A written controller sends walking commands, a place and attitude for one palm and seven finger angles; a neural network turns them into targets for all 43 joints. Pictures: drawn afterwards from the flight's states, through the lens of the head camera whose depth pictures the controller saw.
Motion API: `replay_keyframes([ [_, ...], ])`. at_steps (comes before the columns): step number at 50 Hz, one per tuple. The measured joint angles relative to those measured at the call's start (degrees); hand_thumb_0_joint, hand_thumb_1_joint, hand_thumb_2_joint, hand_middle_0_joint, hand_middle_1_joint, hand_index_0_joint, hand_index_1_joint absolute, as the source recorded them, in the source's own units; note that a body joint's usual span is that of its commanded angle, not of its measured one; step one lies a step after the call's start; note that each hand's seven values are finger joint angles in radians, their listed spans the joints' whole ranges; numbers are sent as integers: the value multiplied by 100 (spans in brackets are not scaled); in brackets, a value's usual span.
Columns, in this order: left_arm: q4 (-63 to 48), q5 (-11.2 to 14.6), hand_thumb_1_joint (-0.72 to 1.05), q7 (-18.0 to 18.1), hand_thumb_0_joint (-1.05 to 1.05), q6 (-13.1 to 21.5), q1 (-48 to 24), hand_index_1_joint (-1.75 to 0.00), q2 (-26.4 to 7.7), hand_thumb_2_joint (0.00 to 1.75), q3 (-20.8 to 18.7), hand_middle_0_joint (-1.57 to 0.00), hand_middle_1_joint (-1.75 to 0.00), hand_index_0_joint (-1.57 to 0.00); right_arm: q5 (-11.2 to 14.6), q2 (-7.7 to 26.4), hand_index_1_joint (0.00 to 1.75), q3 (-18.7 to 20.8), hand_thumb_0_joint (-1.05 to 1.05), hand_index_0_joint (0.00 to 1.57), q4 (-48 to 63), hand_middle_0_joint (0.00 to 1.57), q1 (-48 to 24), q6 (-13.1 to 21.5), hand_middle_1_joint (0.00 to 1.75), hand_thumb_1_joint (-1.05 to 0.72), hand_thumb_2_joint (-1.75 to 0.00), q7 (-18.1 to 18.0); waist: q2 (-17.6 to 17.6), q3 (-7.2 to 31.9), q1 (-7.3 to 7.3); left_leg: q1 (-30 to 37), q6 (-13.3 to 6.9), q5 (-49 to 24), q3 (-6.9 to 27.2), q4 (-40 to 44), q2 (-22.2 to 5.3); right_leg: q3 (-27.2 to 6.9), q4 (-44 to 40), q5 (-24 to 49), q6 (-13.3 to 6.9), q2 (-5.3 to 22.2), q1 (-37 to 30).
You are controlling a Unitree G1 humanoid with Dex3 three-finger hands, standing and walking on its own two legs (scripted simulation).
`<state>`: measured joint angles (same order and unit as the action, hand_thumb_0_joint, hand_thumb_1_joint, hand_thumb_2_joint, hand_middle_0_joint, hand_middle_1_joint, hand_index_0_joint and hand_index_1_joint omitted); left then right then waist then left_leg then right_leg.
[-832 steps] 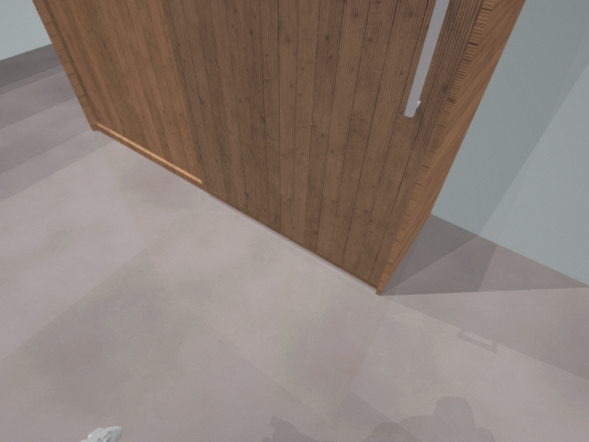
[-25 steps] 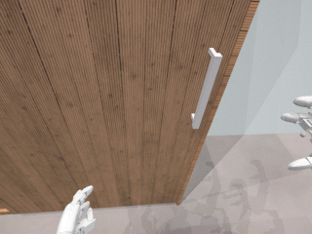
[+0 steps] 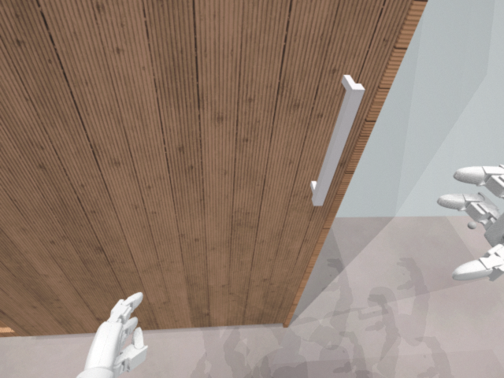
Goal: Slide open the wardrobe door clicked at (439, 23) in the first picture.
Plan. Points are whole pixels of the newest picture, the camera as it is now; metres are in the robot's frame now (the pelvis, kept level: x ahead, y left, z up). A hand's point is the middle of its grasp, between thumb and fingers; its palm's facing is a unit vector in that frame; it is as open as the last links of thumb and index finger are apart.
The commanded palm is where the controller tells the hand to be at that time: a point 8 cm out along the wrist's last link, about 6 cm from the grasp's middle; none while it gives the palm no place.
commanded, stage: move the hooked fingers beside the handle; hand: right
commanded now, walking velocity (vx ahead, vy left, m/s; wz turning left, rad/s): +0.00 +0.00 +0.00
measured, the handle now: (330, 147) +0.46 -0.12 +0.16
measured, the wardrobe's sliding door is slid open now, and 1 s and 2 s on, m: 0.00 0.00 0.00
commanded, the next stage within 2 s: none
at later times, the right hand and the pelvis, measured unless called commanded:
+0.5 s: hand (441, 201) +0.32 -0.25 +0.18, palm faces +0.00 +1.00 -0.07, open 14.0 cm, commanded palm +0.28 -0.29 +0.18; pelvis +0.01 +0.00 +0.00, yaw +1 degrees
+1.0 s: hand (407, 186) +0.36 -0.22 +0.17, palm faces -0.01 +1.00 -0.05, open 14.0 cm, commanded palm +0.33 -0.26 +0.17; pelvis +0.00 +0.01 +0.00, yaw +0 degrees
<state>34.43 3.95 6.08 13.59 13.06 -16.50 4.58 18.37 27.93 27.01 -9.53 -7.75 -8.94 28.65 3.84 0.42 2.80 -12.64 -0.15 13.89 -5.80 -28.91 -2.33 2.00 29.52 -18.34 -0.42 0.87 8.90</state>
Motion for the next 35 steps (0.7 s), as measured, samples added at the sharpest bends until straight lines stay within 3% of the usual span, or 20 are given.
replay_keyframes([
  [6, 28, -22, 90, -44, 1, -11, -1, -30, 108, 90, 61, -20, -30, -21, 146, 16, 120, 176, -1, 31, -77, 30, 57, 159, 120, 50, -30, 61, -61, 87, -27, -5, -9, 16, 21, -8, 19, 20, 0, -21, 11, 17, -10],
  [14, 73, 5, 90, 23, 1, 15, 37, -30, 30, 90, 30, -20, -30, -21, -106, -120, 120, -205, -1, 30, -297, 30, -364, 61, 120, 50, -30, -130, -53, -37, 36, -5, 8, 2, -27, -8, -22, -33, 27, -3, -8, -21, 30],
  [19, 120, -32, 90, 25, 1, 23, 16, -30, 70, 90, 35, -20, -30, -21, -102, -308, 120, -398, -1, 30, -158, 30, -451, 185, 120, 50, -30, -231, -63, 10, -58, -24, 15, -5, 12, 16, -29, 5, -51, 19, -13, -34, 7],
  [25, 70, -28, 90, -53, 1, -44, 50, -30, 135, 90, 16, -20, -30, -21, -109, -279, 120, -237, -1, 31, -237, 30, -453, 86, 120, 50, -30, -418, -80, 106, -175, -61, 1, 11, 84, 16, -3, 78, -142, 26, 7, -15, -30],
  [35, 156, -8, 90, 19, 1, -99, 65, -30, 40, 90, -57, -20, -30, -21, -190, -527, 120, -537, -1, 30, -153, 30, -507, 78, 120, 50, -30, -592, -31, 31, -70, -66, -11, 37, 36, -8, -9, 27, -130, 29, 21, -17, -9],
])
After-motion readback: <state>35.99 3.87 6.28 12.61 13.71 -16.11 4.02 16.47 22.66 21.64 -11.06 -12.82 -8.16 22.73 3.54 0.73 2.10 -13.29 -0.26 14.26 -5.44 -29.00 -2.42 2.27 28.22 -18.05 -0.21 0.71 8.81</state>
